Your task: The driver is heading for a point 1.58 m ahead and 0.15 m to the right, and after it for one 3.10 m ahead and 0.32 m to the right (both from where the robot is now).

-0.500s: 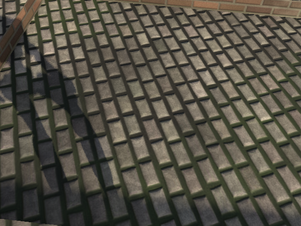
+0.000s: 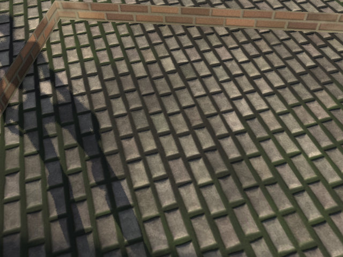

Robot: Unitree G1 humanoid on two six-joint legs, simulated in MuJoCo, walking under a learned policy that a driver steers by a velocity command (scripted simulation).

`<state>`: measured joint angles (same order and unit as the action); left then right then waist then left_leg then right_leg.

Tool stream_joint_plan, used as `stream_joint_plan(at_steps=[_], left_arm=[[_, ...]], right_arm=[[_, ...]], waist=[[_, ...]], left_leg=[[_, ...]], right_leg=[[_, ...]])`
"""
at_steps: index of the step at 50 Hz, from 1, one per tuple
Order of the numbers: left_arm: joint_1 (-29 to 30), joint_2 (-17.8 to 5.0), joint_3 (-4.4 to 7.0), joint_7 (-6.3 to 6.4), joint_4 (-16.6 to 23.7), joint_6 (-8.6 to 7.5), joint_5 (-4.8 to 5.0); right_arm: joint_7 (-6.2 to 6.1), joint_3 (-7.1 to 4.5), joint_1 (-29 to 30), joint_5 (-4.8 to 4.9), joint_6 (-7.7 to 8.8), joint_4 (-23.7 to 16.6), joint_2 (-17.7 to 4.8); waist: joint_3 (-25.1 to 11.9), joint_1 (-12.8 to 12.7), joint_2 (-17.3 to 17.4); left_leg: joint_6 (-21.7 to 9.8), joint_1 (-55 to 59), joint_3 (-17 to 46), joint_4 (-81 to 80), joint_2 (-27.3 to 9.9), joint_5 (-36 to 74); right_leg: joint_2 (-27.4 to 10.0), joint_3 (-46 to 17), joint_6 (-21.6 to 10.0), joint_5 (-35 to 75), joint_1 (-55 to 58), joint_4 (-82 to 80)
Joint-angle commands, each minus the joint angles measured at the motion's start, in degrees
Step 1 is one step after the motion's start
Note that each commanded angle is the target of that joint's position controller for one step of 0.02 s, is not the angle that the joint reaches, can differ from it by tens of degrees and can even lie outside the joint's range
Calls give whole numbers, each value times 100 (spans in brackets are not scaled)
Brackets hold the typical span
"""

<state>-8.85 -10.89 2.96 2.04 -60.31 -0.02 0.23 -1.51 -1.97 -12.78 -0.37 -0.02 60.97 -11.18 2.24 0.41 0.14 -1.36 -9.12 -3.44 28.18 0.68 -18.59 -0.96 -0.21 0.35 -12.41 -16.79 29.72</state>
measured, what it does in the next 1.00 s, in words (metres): stands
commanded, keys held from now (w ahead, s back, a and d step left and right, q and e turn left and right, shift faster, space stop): no key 1.00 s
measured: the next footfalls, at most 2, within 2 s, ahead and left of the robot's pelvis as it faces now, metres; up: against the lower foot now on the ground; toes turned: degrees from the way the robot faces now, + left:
right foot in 1.50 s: +0.14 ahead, -0.15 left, +0.00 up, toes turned -4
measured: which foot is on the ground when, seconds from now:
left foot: down 0.00-1.00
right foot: down 0.00-1.00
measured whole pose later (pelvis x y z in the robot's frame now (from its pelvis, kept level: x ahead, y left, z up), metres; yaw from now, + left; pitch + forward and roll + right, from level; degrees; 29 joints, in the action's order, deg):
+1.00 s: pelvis +0.00 +0.00 +0.00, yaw -1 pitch -1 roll +0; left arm -12.6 -9.8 1.1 2.7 -65.5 1.0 0.2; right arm -1.8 -0.2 -19.7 -0.3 0.3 63.3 -8.5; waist 2.2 -0.1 -0.2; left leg -1.7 -7.9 -3.9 26.4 0.7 -17.6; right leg -0.9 -0.8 0.8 -10.9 -15.4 27.3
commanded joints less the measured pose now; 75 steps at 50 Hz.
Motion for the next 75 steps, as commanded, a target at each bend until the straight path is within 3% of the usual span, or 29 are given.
stream_joint_plan(at_steps=[1, 22, 59, 60, 61, 62, 64, 65, 66, 68, 69, 71, 74, 75], left_arm=[[-40, -631, 100, 19, 123, -16, 6], [-99, -495, 13, 52, -229, 104, -16], [-694, -385, -142, 87, -419, 85, 5], [-787, -324, -157, 88, -469, 92, 2], [-778, -345, -145, 96, -468, 99, 25], [-719, -393, -117, 101, -419, 84, 57], [-232, -403, -105, 54, -132, -50, 71], [-20, -400, -101, 5, -19, -139, 84], [97, -430, -76, -42, 61, -217, 110], [43, -444, -49, -128, 130, -370, 172], [108, -473, -31, -156, 165, -440, 171], [52, -401, -22, -202, 133, -503, 168], [-1134, -531, 147, -233, -270, -449, 149], [-1819, -821, 269, -196, -394, -445, 147]], right_arm=[[-20, -65, -332, 7, 3, -55, -440], [-70, 38, -735, -10, 23, 198, -307], [-35, 126, -1337, 14, 55, 177, -168], [-41, 134, -1452, 10, 49, 228, -129], [-58, 90, -1517, 44, 32, 243, -244], [-84, 14, -1496, 92, 20, 186, -477], [-104, -130, -1572, 146, 76, 68, -899], [-105, -174, -1585, 123, 138, 26, -945], [-92, -171, -1613, 67, 212, 6, -852], [-33, -157, -1528, 117, 307, -69, -710], [-15, -162, -1380, 148, 335, -152, -745], [16, -200, -1250, 159, 338, -189, -910], [9, -171, -1102, 182, 298, -149, -888], [15, -115, -889, 177, 331, -211, -748]], waist=[[-372, 7, -52], [108, -50, -13], [166, -44, 8], [38, -38, 55], [119, -3, 167], [277, 45, 420], [781, 221, 945], [980, 287, 931], [1085, 296, 799], [995, 197, 546], [923, 169, 443], [667, 95, 559], [233, -471, 480], [-2, -816, 49]], left_leg=[[-42, -314, 238, -397, -266, 1261], [-37, -597, 292, -782, -315, 375], [-110, -554, 307, -859, -303, 734], [-137, -506, 297, -935, -277, 155], [-244, -555, 392, -1038, -294, -780], [-458, -612, 732, -1229, -499, -1844], [-1052, -505, 2155, -1982, -1635, -3044], [-1279, -423, 2615, -2158, -2035, -2859], [-1377, -96, 2782, -2156, -2205, -2405], [-1244, 502, 2460, -1961, -2084, -1568], [-1071, 444, 2045, -1908, -1876, -1067], [-902, -70, 1364, -1728, -1471, -562], [-678, -1002, 824, -908, -1009, 119], [-440, -1384, 443, 210, -737, 669]], right_leg=[[-290, -308, -376, 1782, 743, -228], [-130, -209, -228, 816, 664, -502], [-113, -204, -172, 896, 584, -501], [-30, -106, -168, 422, 645, -455], [148, 91, -176, -355, 486, -214], [347, 343, -197, -1224, 109, 204], [217, 448, -315, -1263, -1042, 1304], [-54, 249, -395, -1269, -1545, 1870], [-259, 67, -444, -1487, -2138, 2368], [-516, -115, -497, -1458, -2614, 2291], [-540, -83, -486, -1223, -2306, 1715], [-257, 328, -394, -814, -1082, 860], [306, 783, -381, 120, 1033, 181], [-148, 102, -589, -120, 1745, -170]])
Keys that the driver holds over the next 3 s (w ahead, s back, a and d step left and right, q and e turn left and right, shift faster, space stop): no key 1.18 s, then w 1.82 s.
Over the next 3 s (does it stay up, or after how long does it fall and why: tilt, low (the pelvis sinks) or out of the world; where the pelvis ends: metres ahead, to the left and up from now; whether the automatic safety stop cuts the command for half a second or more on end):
stays up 0.92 0.01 -0.15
